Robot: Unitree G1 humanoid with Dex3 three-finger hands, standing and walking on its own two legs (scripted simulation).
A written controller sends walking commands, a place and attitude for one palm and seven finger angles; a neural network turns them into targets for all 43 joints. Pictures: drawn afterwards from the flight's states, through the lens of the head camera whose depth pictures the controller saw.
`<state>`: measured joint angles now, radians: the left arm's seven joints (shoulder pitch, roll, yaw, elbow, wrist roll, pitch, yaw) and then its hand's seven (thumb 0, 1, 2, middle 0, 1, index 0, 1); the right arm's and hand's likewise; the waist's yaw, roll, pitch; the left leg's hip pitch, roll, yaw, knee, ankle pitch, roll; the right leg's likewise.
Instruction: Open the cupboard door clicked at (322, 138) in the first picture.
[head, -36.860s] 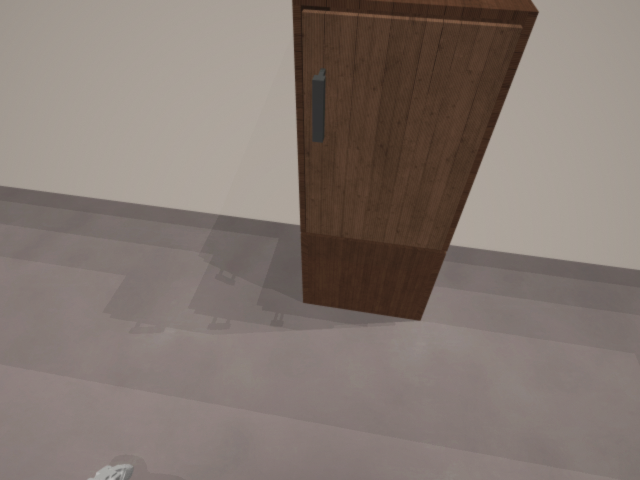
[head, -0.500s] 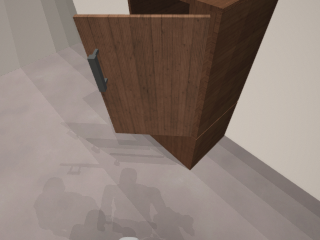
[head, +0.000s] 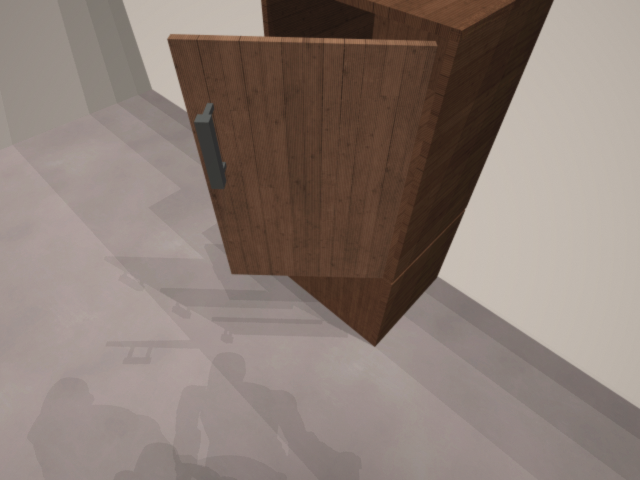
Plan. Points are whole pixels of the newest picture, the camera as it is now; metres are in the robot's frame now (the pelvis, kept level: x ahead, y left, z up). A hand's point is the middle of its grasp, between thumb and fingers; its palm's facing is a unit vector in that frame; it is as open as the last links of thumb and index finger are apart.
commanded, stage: come to a stop and stand still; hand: left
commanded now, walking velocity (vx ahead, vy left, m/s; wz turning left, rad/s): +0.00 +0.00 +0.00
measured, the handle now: (214, 146) +0.61 +0.23 +0.06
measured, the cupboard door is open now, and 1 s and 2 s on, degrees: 42 42 42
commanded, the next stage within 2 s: look again from close up in 0.06 s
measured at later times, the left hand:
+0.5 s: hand out of the picture +0.01 +0.19 -0.17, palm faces +0.01 -0.97 -0.25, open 7.4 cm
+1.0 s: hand out of the picture +0.01 +0.15 -0.18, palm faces +0.04 -0.98 -0.18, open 7.4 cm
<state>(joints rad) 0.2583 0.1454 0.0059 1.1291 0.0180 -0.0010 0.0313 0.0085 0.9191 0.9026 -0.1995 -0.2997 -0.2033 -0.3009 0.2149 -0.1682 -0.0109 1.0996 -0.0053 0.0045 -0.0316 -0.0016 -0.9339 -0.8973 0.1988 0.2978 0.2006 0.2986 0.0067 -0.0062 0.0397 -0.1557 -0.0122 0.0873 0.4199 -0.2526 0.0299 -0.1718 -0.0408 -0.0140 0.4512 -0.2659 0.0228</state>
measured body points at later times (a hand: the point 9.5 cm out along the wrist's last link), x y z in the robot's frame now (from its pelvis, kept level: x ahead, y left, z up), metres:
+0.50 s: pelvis +0.00 +0.01 -0.01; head +0.01 -0.02 +0.44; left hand +0.01 +0.24 -0.15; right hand +0.00 -0.20 -0.18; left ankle -0.02 +0.10 -0.74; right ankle -0.02 -0.13 -0.74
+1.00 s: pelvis +0.02 -0.02 -0.01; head +0.03 -0.02 +0.44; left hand +0.01 +0.20 -0.17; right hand +0.02 -0.25 -0.17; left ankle -0.02 +0.10 -0.74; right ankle -0.02 -0.13 -0.74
